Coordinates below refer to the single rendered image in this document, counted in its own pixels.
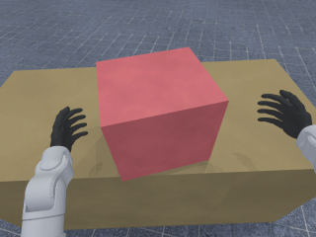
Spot robot right hand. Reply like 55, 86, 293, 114
257, 90, 313, 139

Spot right robot forearm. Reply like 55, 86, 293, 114
295, 124, 316, 174

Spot pedestal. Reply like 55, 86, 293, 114
0, 58, 316, 230

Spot left robot forearm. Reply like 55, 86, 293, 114
21, 145, 74, 237

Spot robot left hand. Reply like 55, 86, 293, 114
49, 107, 89, 153

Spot carton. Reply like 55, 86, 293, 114
96, 47, 229, 182

